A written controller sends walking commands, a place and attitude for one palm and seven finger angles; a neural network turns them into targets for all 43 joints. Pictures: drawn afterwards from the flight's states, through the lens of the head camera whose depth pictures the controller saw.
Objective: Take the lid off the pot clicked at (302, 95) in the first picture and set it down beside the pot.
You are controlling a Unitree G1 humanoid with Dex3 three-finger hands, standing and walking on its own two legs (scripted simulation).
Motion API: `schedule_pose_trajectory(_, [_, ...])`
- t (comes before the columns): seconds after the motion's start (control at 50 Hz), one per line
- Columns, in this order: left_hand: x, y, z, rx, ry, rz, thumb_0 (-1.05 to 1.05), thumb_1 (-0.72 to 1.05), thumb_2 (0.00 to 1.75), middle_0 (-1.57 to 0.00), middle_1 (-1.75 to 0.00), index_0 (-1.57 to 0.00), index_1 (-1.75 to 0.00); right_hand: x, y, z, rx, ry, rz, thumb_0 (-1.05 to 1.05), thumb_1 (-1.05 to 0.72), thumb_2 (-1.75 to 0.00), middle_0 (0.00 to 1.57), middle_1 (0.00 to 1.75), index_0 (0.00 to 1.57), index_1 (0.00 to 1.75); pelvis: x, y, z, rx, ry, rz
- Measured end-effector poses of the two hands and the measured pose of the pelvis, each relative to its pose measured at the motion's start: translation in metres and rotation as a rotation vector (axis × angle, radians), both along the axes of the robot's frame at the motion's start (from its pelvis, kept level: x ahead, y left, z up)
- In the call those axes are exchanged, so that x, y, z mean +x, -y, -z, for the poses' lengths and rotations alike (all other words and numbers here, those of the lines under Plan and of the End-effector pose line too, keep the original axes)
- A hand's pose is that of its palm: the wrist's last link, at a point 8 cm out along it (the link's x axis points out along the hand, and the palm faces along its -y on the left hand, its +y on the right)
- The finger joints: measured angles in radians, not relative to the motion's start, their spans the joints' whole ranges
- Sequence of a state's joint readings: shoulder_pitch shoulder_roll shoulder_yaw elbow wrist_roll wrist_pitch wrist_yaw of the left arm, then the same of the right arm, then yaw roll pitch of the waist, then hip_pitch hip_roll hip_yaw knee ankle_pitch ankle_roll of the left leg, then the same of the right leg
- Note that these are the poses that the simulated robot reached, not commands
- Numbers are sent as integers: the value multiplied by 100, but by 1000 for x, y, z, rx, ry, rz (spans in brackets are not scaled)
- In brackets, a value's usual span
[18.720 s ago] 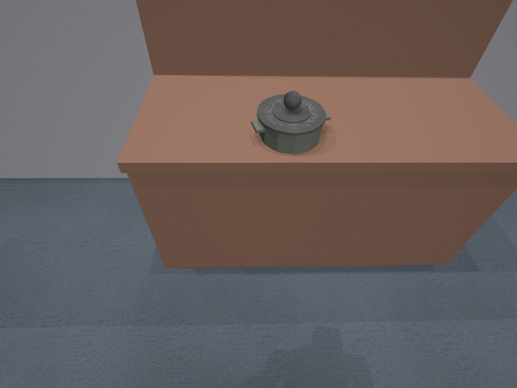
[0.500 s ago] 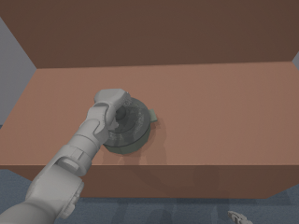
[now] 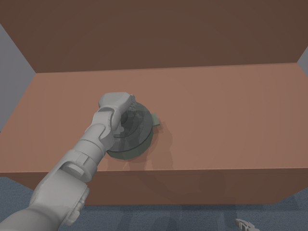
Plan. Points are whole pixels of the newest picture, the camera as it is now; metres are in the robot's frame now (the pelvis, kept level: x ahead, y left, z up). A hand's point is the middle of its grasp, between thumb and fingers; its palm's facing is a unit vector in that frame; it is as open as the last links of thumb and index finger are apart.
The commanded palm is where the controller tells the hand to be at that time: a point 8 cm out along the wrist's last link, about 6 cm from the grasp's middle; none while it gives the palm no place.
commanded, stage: close the fingers and squeeze the knob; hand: left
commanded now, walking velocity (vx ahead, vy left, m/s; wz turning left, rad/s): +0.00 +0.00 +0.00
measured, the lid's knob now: (119, 116) +0.45 +0.11 +0.01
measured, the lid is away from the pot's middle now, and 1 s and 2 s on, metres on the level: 0.00 0.01 0.01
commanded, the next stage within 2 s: lift the lid straight up in 1.32 s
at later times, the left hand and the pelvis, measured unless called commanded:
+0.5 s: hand (119, 118) +0.42 +0.11 +0.03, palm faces -0.35 -0.04 -0.93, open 8.6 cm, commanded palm +0.42 +0.11 +0.09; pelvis +0.00 +0.00 +0.00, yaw +0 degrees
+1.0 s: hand (119, 121) +0.41 +0.11 +0.03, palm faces -0.33 -0.03 -0.94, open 7.0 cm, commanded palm +0.40 +0.11 +0.09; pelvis +0.00 +0.00 +0.00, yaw +0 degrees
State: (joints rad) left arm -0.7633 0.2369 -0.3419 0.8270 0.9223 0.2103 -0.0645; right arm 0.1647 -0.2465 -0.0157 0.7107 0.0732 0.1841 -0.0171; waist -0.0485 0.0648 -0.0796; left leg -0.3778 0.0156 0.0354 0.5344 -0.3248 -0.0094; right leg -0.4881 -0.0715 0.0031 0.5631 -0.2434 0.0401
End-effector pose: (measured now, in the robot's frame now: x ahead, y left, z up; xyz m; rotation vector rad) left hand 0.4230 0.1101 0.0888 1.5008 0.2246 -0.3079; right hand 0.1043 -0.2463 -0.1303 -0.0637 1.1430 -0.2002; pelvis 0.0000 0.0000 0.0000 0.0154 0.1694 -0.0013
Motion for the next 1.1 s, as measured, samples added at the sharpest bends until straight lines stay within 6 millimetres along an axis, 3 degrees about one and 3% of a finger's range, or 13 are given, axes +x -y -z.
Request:
schedule_pose_trajectory(0.24, [-5, 1, 0, 14, -17, -8, 0, -8, 109, -58, -68, -59, -68, 9, 1, -3, -6, 28, -16, 1, -91, -90, 20, 30, 20, 30, -4, 3, 0, 1, 8, -5])
schedule_pose_trajectory(0.46, [0, 2, -1, 13, -17, -3, 0, 5, 104, -60, -87, -60, -87, -6, 7, -1, -23, -4, 2, 1, -91, -90, 20, 30, 20, 30, -5, 3, 0, 2, 3, -2])
schedule_pose_trajectory(0.7, [-3, -1, -1, 4, -6, 6, -2, 11, 91, -58, -92, -67, -98, -16, 6, 0, -19, -21, 21, 1, -91, -90, 20, 30, 20, 30, -3, 1, -1, 0, 6, 3])
schedule_pose_trajectory(1.1, [-13, 1, -1, 2, -1, 0, 0, 20, 86, -52, -88, -80, -104, 15, -4, -5, 0, 54, -20, 1, -91, -90, 20, 30, 20, 30, -4, 0, -1, 0, 21, -3])
